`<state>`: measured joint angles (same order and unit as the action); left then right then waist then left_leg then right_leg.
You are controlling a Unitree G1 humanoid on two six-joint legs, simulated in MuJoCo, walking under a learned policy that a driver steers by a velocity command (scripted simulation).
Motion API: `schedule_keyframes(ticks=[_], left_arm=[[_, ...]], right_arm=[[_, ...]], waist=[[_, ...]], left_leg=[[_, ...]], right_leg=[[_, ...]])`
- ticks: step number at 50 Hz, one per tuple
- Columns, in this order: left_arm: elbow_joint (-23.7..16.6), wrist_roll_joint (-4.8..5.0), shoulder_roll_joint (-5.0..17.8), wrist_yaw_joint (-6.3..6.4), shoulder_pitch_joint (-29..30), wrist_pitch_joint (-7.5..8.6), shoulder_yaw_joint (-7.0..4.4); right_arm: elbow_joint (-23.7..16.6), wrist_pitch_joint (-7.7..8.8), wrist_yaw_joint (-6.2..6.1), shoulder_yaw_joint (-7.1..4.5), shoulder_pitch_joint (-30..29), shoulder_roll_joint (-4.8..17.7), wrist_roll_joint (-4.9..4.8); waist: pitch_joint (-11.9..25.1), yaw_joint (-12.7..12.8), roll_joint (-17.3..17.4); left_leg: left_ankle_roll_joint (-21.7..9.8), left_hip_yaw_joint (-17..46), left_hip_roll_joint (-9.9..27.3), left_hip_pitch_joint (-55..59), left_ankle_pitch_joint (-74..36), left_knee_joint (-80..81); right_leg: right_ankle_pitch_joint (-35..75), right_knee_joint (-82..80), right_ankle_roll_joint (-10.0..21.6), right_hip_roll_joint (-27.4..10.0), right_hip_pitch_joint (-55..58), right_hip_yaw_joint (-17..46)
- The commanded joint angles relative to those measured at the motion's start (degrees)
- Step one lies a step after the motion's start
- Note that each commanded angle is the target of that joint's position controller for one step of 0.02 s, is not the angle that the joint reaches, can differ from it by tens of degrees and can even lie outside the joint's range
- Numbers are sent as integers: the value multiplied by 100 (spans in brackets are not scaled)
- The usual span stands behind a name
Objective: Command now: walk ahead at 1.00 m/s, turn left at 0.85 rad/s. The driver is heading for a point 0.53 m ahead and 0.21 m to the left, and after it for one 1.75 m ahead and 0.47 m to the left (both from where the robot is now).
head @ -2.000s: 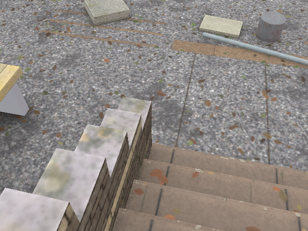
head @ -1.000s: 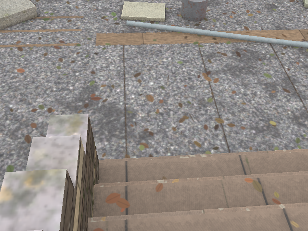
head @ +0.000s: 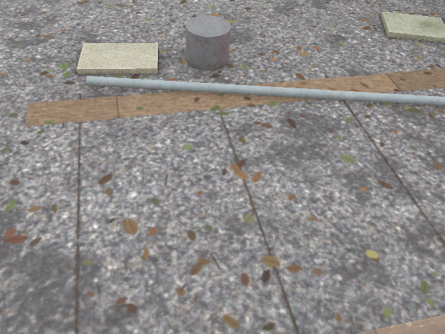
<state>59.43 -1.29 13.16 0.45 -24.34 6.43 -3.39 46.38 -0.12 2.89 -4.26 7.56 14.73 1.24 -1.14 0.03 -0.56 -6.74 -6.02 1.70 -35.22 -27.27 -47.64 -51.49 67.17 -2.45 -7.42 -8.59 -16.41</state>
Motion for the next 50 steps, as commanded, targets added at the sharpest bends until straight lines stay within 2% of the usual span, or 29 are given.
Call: schedule_keyframes(ticks=[1, 2, 3, 4, 5, 7, 9, 10, 12, 14, 16, 20, 23, 24, 25, 26, 27, 29, 31, 32, 33, 36, 40, 42, 44, 45, 46, 48, 50], left_arm=[[-478, -142, 1156, 101, 1068, -74, -257], [-440, -90, 1079, 217, 1064, -241, -304], [-447, -78, 569, 296, 1706, -393, -214], [-1137, -136, -304, 300, 1857, -403, 64], [-1706, -371, -332, 181, 1582, -320, 183], [-1383, -527, 136, 87, 1134, -271, 104], [-1367, -452, 436, 173, 1515, -298, 61], [-1635, -363, 541, 151, 2272, -404, 45], [-1318, -363, 328, 111, 1797, -531, 102], [-1513, -157, 629, 54, 2348, -378, -12], [-1678, -187, 188, -139, 2768, -294, 130], [-1706, 16, 147, -143, 1953, -300, 60], [-829, 27, 569, 41, -1309, -153, -204], [-683, 78, 733, 64, -1818, -197, -304], [-784, -1, 479, -60, -1209, -197, -163], [-941, -149, 464, -166, -623, -190, -25], [-916, -144, 243, -231, -841, -189, -14], [-718, -43, 383, -188, -752, 74, -111], [-622, -66, 45, -72, -160, 207, 133], [-688, -35, 107, 39, 306, 176, 158], [-604, -82, 711, 77, 188, 196, 30], [-267, 173, 231, 11, -443, 352, 146], [-30, -89, 289, 22, -1239, -99, 220], [257, -304, 492, 42, -1721, -315, 192], [342, -107, 607, 77, -1397, -362, 105], [56, 121, 345, 130, -836, -244, 74], [-319, 482, 333, 260, -1118, -131, 82], [-543, 206, 503, 192, -196, -190, 35], [-616, -98, 224, 2, 164, -294, -51]], right_arm=[[630, -158, -185, -255, 2739, 590, -90], [838, -170, -222, -337, 3140, 824, 41], [780, -54, -193, -295, 3193, 750, -28], [892, 14, -196, -102, 2657, 1124, -217], [854, 113, -227, 75, 2671, 800, -416], [785, 154, -217, 0, 2582, 876, -250], [471, 375, -304, -18, 1732, 993, 31], [251, 437, -377, 100, 1335, 677, 45], [415, 445, -431, 31, 1700, 878, 67], [637, 539, -460, 142, 2180, 395, -195], [471, 508, -442, 163, 1881, 324, -267], [358, 367, -302, 124, 1638, 361, 47], [227, 286, -216, 58, 543, 550, 174], [73, 329, -201, 16, 237, 292, 171], [-76, 336, -326, 166, 352, -225, 3], [-517, 335, -421, 319, 1292, -661, -269], [-363, 255, -475, 307, 1284, -384, -139], [-699, 188, -354, 235, -62, -64, 377], [-953, 190, -86, 229, -950, 178, 58], [-759, 217, 30, 230, -638, 88, 49], [-402, 80, 86, 165, -172, 8, 227], [-307, 418, 161, 270, -999, 86, 160], [-294, 343, 100, 397, -1772, -22, -67], [51, 340, -102, 245, -608, 266, -14], [644, 426, -203, 59, 1288, 812, 270], [799, 463, -206, -22, 2237, 1146, 323], [795, 490, -211, 50, 2420, 936, 249], [772, 551, -279, -40, 2001, 738, 222], [820, 727, -367, 98, 1334, 240, 184]], waist=[[296, -1494, -279], [210, -1742, 125], [-598, -2185, 847], [-1171, -1081, 2238], [-317, -375, 1385], [115, -155, -233], [-7, 178, -44], [-347, 224, -576], [-47, 205, 137], [-128, -95, -24], [57, -323, 60], [-19, -266, 814], [431, 1588, 275], [159, 1897, -622], [-406, 1249, -174], [330, 15, -1154], [786, 275, -596], [-54, 432, -1071], [-1640, -123, 319], [-1732, -377, 191], [-1015, -434, -457], [-1145, -43, 223], [-1181, 707, -199], [-372, 347, -202], [91, -671, -3], [710, -972, 257], [1747, -728, 506], [1448, -806, 264], [256, -120, -176]], left_leg=[[-391, -938, -627, 4030, 1236, 98], [-874, -2, -284, 3770, 2619, 1359], [-1396, 860, 248, 3644, 1961, 2385], [-729, 1004, 122, 3667, -2677, 291], [-786, 2397, 178, 4188, -3191, 260], [-1424, 4150, 862, 3706, 1511, 997], [-1635, 5468, 1181, 2415, 3958, 1722], [-1546, 5119, 686, 856, 4565, 2094], [-1422, 4822, 510, 706, 2802, 1684], [-1167, 4168, -124, 1465, 2987, 693], [-804, 3495, -679, 650, 4285, 531], [-747, 3447, -829, 603, 3847, -494], [-560, 2657, -1017, -70, 1622, -4147], [-409, 2018, -1660, -1123, 4596, -6335], [-566, 1722, -1530, -2055, 6354, -7399], [-459, 1380, -868, -3030, 6708, -7467], [-394, 1002, -455, -3651, 6264, -6954], [-280, 1639, 207, -4209, 5531, -6681], [108, 1808, 249, -2583, 3691, -2871], [256, 1442, 102, -927, 2421, -1719], [196, 1329, -15, 64, 1765, -2615], [-203, 1062, -251, -243, -828, -140], [154, -108, -105, 1365, 684, 1501], [148, 254, -14, 2269, 1219, 2304], [-127, 974, 556, 4948, 1015, 2969], [-268, 1300, 1545, 6575, -1719, 1020], [-348, 2022, 2471, 7958, -2822, 221], [-821, 2692, 2323, 6620, 2851, 1958], [-685, 2305, 2157, 3720, 2873, 2634]], right_leg=[[6959, 1120, 393, -850, -2031, -3], [7350, 3289, 448, -633, -1582, 244], [3290, 6370, 522, 236, -2674, 397], [533, 7174, 648, 775, -4817, 702], [919, 5538, 572, 483, -5580, 1366], [851, 4566, 505, 239, -5889, 2122], [2875, 2721, 77, 195, -5820, 2550], [3697, 1094, -268, 327, -4737, 2460], [4682, 1121, -257, 441, -3828, 2150], [6399, -879, -56, 453, -4018, 2442], [8053, -2350, 102, 787, -2143, 2007], [7251, -2403, 265, 1206, -640, 2045], [6704, -3786, 437, 826, 2340, 2128], [6435, -4702, 552, 259, 2935, 2376], [7188, -4295, 336, -368, 2485, 2688], [10828, -2144, 362, -1289, 3414, 3325], [9262, -2639, 551, -1448, 3664, 3611], [5486, -3493, 1466, -2031, 1873, 5150], [4641, -4256, 721, -1043, -1512, 3594], [4900, -4295, 542, -682, -2843, 2785], [5071, -4367, 709, -948, -2987, 3187], [3806, -3549, 638, 74, -1885, 2148], [4652, -3203, 1150, 88, -953, 2150], [6789, -1169, 1312, 29, 313, 2332], [5150, 2409, 1237, 455, -1523, 2259], [782, 4390, 1213, 1032, -3364, 2141], [1224, 4012, 1212, 625, -4640, 2442], [2413, 2734, 1147, 201, -5296, 2062], [3285, 1628, 886, -45, -4080, 2134]])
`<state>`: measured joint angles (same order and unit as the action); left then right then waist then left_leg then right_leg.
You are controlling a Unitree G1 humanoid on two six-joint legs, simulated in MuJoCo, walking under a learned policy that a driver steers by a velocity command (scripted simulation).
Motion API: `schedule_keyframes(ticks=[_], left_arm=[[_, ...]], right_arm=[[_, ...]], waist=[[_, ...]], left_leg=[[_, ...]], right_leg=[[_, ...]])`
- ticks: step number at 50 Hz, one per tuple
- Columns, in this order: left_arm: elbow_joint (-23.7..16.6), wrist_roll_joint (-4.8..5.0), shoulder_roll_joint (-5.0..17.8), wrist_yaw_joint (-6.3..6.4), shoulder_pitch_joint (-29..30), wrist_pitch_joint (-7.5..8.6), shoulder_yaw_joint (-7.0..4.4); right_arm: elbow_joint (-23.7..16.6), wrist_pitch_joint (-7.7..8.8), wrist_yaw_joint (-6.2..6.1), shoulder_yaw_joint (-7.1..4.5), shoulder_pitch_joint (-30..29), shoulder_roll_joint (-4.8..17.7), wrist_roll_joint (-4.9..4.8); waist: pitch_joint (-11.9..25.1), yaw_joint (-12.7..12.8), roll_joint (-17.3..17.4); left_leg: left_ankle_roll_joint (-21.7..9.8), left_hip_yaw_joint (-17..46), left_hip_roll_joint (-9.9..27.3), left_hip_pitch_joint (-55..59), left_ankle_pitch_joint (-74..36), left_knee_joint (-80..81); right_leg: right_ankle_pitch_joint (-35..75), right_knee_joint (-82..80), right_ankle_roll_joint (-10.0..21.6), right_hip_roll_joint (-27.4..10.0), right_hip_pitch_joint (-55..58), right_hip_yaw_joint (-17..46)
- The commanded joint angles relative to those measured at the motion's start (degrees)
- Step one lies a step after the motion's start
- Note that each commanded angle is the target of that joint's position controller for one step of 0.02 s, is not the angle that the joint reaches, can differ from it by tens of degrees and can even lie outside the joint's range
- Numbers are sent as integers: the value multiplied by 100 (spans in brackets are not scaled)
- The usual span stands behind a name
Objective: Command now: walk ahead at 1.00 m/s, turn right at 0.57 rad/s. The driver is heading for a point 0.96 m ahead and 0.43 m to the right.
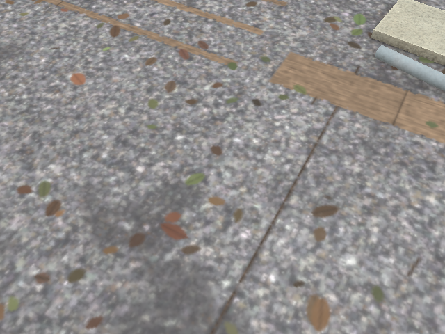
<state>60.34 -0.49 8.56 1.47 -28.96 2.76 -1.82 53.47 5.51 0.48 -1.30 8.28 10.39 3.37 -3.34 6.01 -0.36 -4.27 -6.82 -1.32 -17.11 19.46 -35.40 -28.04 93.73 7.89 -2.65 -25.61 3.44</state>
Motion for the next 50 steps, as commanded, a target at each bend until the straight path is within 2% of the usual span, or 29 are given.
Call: schedule_keyframes(ticks=[1, 3, 6, 8, 10, 11, 12, 13, 14, 15, 17, 18, 20, 24, 28, 30, 31, 32, 33, 34, 35, 36, 37, 40, 43, 44, 45, 47, 50], left_arm=[[-777, -238, 363, -208, 734, -47, -177], [-1131, -176, -18, -315, 1073, -145, -62], [-1347, -19, 136, -427, 1578, -95, -35], [-1474, -30, 433, -445, 1714, -55, -87], [-1369, -20, 809, -442, 1239, -61, -208], [-1140, -33, 1117, -444, 234, -80, -328], [-877, -7, 1456, -395, -688, -109, -491], [-922, 105, 1808, -328, -132, -229, -569], [-1235, -82, 2411, -309, 82, -265, -612], [-1268, -174, 2100, -186, 73, -300, -589], [-1131, -190, 1754, -87, 428, -197, -502], [-1242, -132, 1785, -64, 678, -106, -476], [-1332, -2, 1634, -106, 877, 63, -390], [-1578, 52, 1789, -211, 1200, 236, -482], [-1625, 126, 1985, -280, 816, 246, -609], [-1714, 58, 2154, -241, 959, 222, -645], [-1795, 6, 2278, -250, 1233, 210, -660], [-1967, -62, 1890, -265, 1512, 255, -543], [-2276, -62, 800, -234, 1548, 283, -252], [-2568, 236, 917, -228, 685, 258, -166], [-2269, 39, 1316, -180, 915, 119, -198], [-2283, -78, 1460, -256, 1256, 50, -225], [-2305, -114, 1431, -355, 1494, -12, -227], [-2573, -156, 1090, -465, 1933, -244, -148], [-2941, -164, 1024, -458, 2293, -288, -69], [-2961, 534, 1148, -403, 2301, -162, -159], [-2963, 520, 1253, -433, 2481, -83, -135], [-2917, 230, 1155, -515, 2631, -9, -160], [-2840, 142, 1484, -615, 2040, -36, -338]], right_arm=[[109, 194, -156, -157, 1010, 528, -117], [-25, 267, -172, -141, 471, 476, -224], [-116, 310, -137, -197, 217, 631, -249], [-105, 301, -113, -247, 511, 937, -330], [-174, 158, -193, -338, 710, 1363, -218], [-290, 63, -229, -368, 584, 1537, -170], [-353, 0, -196, -392, 378, 1607, -202], [-577, 35, -71, -190, 162, 797, -201], [-1433, 160, -14, -83, 620, 746, -292], [-1447, 279, -21, -82, 100, 1033, -212], [-1466, 268, -31, -35, -108, 1000, -104], [-1473, 148, -3, 14, 29, 947, 23], [-1533, -126, 13, 41, 56, 953, 60], [-2008, -170, 145, 158, -988, 752, -133], [-2118, -146, 112, 69, -1076, 956, -281], [-1926, -100, -27, -119, -224, 1334, -283], [-1676, -86, -123, -245, 848, 1541, -291], [-1418, -88, -249, -380, 2123, 1855, -194], [-1299, -71, -314, -421, 2656, 2194, 54], [-1539, -66, -222, -487, 1664, 2369, 99], [-1765, -90, -177, -390, 765, 1665, 52], [-1747, -116, -144, -293, 536, 1267, -21], [-1585, -115, -125, -260, 639, 1151, -6], [-988, 43, -108, -132, 1253, 766, -195], [-949, 146, -56, -155, 1102, 969, -283], [-1307, 106, -228, -333, 52, 1385, -392], [-1429, 71, -331, -342, -208, 1482, -415], [-1331, 53, -471, -395, 180, 1692, -400], [-1316, 24, -500, -529, 493, 2065, -562]], waist=[[-45, -396, -32], [-439, -14, 614], [-384, 33, 623], [-443, 32, 444], [210, 337, 560], [861, 912, 512], [1349, 1430, 172], [837, 905, -1602], [2123, 161, -2149], [1560, 361, -862], [303, -171, 331], [154, -466, 342], [-31, -781, 239], [-280, -641, 8], [114, -339, -269], [696, -822, -234], [1242, -1489, -80], [1908, -2059, 165], [2030, -1877, 1833], [2408, -924, 2973], [1566, -823, 1574], [1010, -831, 767], [729, -812, 351], [118, -669, 417], [140, -462, 726], [-23, -307, 898], [-16, -333, 637], [281, -448, 352], [738, -129, 707]], left_leg=[[-789, 2017, 2409, 825, -1884, 1637], [-472, 1216, 2110, -236, -1857, 2187], [-131, -355, 1327, -407, -2669, 2404], [-85, -633, 1408, 79, -4891, 1952], [8, -758, 1434, 961, -7024, 443], [-1, -663, 1554, 808, -7384, -1115], [149, -670, 1207, -52, -5794, -3244], [363, -634, -28, -1759, 425, -6106], [392, 733, -240, -3379, 964, -6524], [313, 1150, 80, -3904, 498, -5944], [351, 1188, 548, -3425, 258, -4818], [410, 1229, 635, -3008, 273, -4498], [588, 1128, 777, -2427, 412, -3637], [742, 615, 569, -928, -1524, -839], [569, 699, 300, -172, -2478, 383], [540, 738, 42, 624, -1517, 421], [529, 648, 77, 1747, -1114, 388], [471, 1156, 690, 3161, -117, 155], [520, 3133, 2128, 4008, 2064, 915], [40, 6393, 2894, 3836, 3012, 2479], [-227, 5582, 2637, 2941, 3801, 2452], [-219, 4316, 2311, 2177, 2739, 2257], [-109, 3391, 2041, 1714, 1583, 2218], [158, 1317, 1564, 1338, -3087, 1944], [101, 303, 1509, 1175, -5109, 1999], [78, 204, 1386, 1142, -4301, 2106], [95, -32, 1313, 953, -4163, 2166], [276, -456, 1057, 777, -4948, 1794], [290, -306, 1262, 1051, -6487, 635]], right_leg=[[1001, -1542, -330, -668, -1955, 206], [1634, -2376, -442, -807, -1534, 120], [2693, -3940, -113, -464, -469, -648], [2487, -4408, 151, -9, 111, -1191], [1905, -4582, 374, 584, 775, -1591], [1810, -4687, 539, 801, 1999, -1526], [1940, -5207, 786, 754, 3541, -992], [1177, -5847, 1066, -17, 3619, 811], [365, -7139, 2098, -1203, 5129, 4129], [-516, -7991, 1873, -1391, 4878, 4732], [426, -7839, 1434, -1009, 3023, 3663], [1022, -7769, 1365, -750, 2283, 3093], [1762, -8036, 1284, -346, 1313, 2314], [2763, -8462, 904, 451, 118, 1249], [3861, -8099, 478, 112, 1253, 1639], [5246, -6775, 260, 98, 1824, 1741], [5362, -5421, 130, 256, 1526, 1576], [4442, -3689, 30, 524, 624, 1370], [-291, -1737, 46, 1082, -960, 965], [-18, -915, 78, 1030, -1898, 664], [762, -765, 74, 476, -2054, 409], [1178, -1111, -2, 240, -1893, 213], [1276, -1333, -78, 64, -1725, 187], [1142, -1708, -255, -174, -1778, 0], [1680, -2763, -386, 6, -1656, -391], [1904, -3320, -527, -206, -1793, -208], [2410, -4085, -596, -156, -1432, -403], [3323, -5282, -608, 297, -178, -934], [3007, -5728, -281, 762, 1027, -967]])
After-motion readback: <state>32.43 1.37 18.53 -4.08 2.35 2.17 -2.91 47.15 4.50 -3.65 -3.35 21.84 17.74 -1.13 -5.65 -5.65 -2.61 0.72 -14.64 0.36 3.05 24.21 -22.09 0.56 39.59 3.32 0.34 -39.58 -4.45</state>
